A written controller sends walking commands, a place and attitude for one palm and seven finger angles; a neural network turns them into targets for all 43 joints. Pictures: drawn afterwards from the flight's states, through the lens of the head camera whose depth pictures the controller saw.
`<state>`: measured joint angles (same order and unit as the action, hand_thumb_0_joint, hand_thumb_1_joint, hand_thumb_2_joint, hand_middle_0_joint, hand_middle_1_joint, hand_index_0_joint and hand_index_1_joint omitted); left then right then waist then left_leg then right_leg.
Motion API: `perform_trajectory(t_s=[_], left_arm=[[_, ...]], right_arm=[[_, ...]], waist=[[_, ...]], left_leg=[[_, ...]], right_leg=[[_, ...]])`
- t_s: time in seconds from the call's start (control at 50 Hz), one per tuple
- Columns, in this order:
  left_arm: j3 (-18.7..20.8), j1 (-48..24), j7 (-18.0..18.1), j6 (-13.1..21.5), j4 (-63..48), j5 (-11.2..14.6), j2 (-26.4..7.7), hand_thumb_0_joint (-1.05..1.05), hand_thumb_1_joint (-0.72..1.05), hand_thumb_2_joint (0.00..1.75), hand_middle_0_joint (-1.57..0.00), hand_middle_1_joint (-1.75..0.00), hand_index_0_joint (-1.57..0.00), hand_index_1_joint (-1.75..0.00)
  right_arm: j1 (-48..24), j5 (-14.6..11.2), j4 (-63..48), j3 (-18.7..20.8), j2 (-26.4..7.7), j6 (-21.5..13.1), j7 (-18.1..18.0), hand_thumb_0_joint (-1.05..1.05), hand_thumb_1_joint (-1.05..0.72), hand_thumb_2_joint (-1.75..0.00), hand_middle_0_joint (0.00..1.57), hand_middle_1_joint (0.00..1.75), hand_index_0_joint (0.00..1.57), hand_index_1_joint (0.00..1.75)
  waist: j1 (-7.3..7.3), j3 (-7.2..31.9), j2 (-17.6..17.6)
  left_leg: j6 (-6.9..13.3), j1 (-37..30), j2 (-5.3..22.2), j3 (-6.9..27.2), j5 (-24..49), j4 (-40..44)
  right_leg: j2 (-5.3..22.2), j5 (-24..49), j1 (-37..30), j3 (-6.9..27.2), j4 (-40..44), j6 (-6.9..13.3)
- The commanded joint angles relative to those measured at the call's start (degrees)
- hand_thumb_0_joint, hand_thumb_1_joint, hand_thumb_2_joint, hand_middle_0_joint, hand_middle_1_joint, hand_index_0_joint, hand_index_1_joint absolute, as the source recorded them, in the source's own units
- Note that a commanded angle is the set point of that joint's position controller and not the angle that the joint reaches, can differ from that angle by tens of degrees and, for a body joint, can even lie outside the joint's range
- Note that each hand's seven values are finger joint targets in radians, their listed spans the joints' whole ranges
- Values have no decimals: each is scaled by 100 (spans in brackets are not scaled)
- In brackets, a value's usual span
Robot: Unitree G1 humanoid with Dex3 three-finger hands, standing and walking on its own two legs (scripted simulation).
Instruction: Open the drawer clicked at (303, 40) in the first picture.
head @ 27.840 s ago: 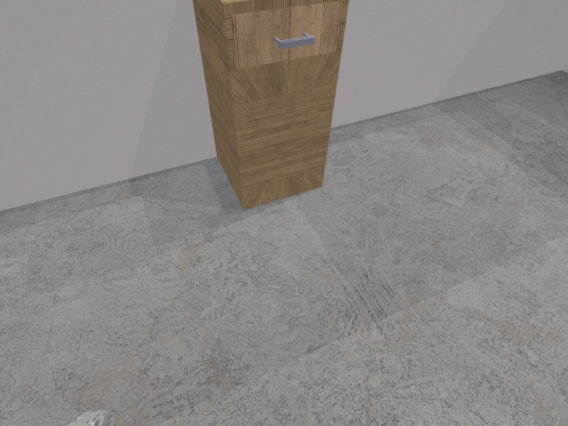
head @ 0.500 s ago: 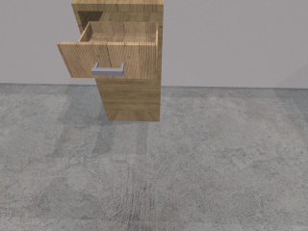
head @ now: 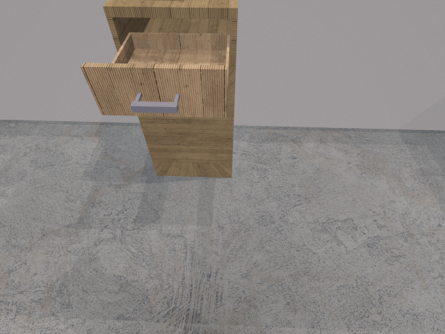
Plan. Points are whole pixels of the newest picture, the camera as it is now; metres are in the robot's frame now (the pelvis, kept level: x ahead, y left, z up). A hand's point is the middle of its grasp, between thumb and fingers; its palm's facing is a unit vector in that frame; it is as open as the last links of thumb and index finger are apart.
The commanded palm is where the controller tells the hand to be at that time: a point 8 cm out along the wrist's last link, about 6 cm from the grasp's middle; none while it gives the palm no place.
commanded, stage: stand and wait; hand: left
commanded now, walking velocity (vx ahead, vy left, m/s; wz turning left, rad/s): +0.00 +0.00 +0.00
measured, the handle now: (156, 102) +0.67 +0.22 +0.01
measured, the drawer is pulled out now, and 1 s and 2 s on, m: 0.30 0.30 0.30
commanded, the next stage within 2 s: none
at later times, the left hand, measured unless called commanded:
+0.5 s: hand out of the picture +0.03 +0.18 -0.17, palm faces +0.02 -0.98 -0.22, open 7.4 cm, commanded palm none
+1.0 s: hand out of the picture +0.02 +0.18 -0.17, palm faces +0.02 -0.98 -0.21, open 7.4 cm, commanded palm none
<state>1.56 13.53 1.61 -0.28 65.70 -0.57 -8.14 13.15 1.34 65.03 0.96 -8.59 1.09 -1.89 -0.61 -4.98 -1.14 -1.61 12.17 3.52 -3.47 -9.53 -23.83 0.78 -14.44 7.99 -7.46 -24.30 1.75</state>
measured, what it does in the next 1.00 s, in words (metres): stands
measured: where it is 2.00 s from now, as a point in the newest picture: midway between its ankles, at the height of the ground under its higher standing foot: outside the picture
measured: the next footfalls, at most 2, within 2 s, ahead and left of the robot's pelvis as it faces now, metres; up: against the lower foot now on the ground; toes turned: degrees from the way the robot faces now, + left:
none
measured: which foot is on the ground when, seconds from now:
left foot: down 0.00-1.00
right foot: down 0.00-1.00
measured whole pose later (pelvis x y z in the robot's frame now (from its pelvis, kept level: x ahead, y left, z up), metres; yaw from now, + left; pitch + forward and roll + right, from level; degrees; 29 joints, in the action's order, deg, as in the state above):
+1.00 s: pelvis +0.01 +0.00 +0.00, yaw +0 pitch -2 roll +0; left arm 1.3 13.9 1.6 0.1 65.3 -0.4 -9.2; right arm 13.3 1.2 65.3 0.8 -8.7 0.9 -2.0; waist -0.6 -4.0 -0.7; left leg -1.9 10.4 4.0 -3.9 -10.1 -22.8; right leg 0.2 -14.3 6.0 -7.1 -22.3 1.9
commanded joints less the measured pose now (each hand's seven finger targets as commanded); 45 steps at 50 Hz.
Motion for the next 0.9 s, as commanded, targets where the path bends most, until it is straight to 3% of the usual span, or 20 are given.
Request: perform_trajectory(t_s=[0.0, 0.06, 0.12, 0.34, 0.7, 0.84, 0.88], left_arm=[[97, 316, 49, 63, -131, -10, -677, 0, 90, 90, -20, -30, -20, -30], [101, 300, 46, 63, -137, -16, -695, 0, 90, 90, -20, -30, -20, -30], [106, 295, 43, 75, -144, -10, -718, 0, 90, 90, -20, -30, -20, -30], [109, 299, 55, 82, -173, -13, -744, 0, 90, 90, -20, -30, -20, -30], [88, 344, 49, 99, -177, 1, -774, 0, 90, 90, -20, -30, -20, -30], [88, 387, 55, 117, -188, -5, -800, 0, 90, 90, -20, -30, -20, -30], [83, 364, 53, 107, -191, 0, -783, 0, 90, 90, -20, -30, -20, -30]], right_arm=[[384, -26, -128, 44, -441, -68, -21, 0, -90, -90, 20, 30, 20, 30], [401, -22, -136, 47, -451, -67, -16, 0, -90, -90, 20, 30, 20, 30], [394, -27, -133, 46, -490, -92, -24, 0, -90, -90, 20, 30, 20, 30], [376, -33, -139, 51, -488, -72, -27, 0, -90, -90, 20, 30, 20, 30], [382, -33, -120, 51, -500, -80, -35, 0, -90, -90, 20, 30, 20, 30], [357, -39, -155, 76, -547, -89, -42, 0, -90, -90, 20, 30, 20, 30], [382, -34, -134, 66, -526, -92, -43, 0, -90, -90, 20, 30, 20, 30]], waist=[[5, 74, -67], [-3, 74, 60], [11, 240, -27], [18, 126, 152], [3, 122, -16], [14, 178, 123], [2, 174, -2]], left_leg=[[181, -223, 323, 373, 433, 354], [186, -233, 331, 384, 393, 381], [188, -296, 338, 374, 619, 357], [182, -334, 342, 346, 613, 361], [169, -360, 348, 311, 603, 364], [181, -430, 366, 327, 650, 342], [179, -395, 364, 321, 683, 344]], right_leg=[[628, 361, 312, 641, 722, 48], [620, 260, 312, 627, 756, 45], [639, 611, 165, 605, 674, 40], [621, 680, 206, 604, 746, 38], [623, 804, 185, 669, 782, 43], [601, 909, 167, 662, 785, 36], [618, 952, 134, 664, 770, 37]])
